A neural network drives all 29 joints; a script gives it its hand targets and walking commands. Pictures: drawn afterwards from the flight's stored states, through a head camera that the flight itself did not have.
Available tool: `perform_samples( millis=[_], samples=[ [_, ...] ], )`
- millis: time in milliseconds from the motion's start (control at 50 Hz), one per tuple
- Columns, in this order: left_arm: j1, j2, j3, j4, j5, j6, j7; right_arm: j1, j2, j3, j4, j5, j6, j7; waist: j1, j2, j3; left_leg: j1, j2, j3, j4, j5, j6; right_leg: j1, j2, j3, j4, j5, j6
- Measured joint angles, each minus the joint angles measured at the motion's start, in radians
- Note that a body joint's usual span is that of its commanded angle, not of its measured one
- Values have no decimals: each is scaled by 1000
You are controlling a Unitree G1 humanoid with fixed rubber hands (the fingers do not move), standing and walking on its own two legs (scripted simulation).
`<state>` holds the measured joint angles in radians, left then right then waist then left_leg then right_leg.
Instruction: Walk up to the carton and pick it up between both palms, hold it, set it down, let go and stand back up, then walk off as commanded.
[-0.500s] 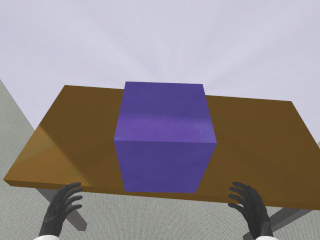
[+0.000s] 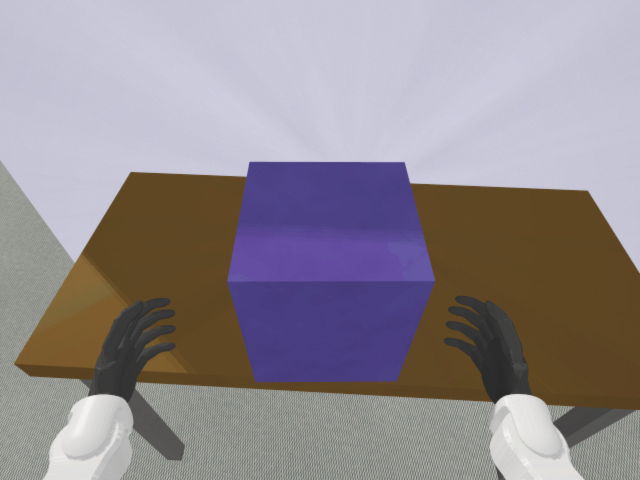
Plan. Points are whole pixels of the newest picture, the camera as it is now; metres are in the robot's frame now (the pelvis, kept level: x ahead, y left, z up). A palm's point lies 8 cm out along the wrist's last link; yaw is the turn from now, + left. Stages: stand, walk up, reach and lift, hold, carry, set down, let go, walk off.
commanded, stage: reach and lift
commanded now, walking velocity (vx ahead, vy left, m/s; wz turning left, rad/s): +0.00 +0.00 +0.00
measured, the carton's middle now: (326, 277) +0.38 +0.04 +0.03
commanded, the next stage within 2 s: none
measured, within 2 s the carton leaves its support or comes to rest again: neither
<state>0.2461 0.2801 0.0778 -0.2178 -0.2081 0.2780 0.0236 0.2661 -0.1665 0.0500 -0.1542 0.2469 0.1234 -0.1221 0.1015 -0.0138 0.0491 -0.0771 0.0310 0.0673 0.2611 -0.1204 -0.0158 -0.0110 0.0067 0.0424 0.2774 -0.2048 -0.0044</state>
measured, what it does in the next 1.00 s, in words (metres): stands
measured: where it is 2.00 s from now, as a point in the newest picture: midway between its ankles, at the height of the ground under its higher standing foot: outside the picture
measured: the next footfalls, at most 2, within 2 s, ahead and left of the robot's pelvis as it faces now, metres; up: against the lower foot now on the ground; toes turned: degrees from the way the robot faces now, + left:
none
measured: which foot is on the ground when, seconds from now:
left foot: down 0.00-1.00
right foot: down 0.00-1.00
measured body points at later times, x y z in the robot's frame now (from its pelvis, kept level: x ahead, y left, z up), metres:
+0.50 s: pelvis +0.00 -0.01 +0.00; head +0.00 +0.00 +0.45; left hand +0.29 +0.27 +0.11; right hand +0.33 -0.16 +0.11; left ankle +0.02 +0.13 -0.75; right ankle -0.03 -0.12 -0.75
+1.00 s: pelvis -0.01 +0.00 +0.00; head +0.00 +0.01 +0.45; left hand +0.36 +0.28 +0.17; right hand +0.41 -0.15 +0.16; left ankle +0.02 +0.13 -0.75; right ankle -0.03 -0.12 -0.75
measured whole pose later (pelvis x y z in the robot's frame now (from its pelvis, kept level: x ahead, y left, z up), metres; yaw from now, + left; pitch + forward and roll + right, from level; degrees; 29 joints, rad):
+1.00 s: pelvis -0.01 +0.00 +0.00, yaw +1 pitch +1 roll +0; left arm -0.59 0.35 0.23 0.24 -0.16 0.65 0.01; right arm -0.67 -0.32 0.08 0.47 0.43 0.40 -0.15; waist 0.05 -0.02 -0.02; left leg -0.21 0.04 0.05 0.32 -0.13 -0.01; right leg -0.13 0.01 0.03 0.31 -0.20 0.00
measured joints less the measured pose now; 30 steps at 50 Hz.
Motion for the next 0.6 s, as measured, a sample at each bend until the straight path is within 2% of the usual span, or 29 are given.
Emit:
perform_samples(
  millis=[360, 600],
  samples=[
    [-266, -8, 120, 53, 8, 195, -50, -298, -51, -1, 89, 63, 140, -54, -16, -6, 2, -25, 10, -14, 21, -10, -10, -18, 12, -8, 11, -7, -8],
    [-500, 10, 158, 160, 30, 327, -41, -543, -90, 2, 238, 112, 227, -69, -30, -9, -13, -55, 6, -15, 35, -5, -4, -51, 8, -7, 31, -5, -2]
  ],
)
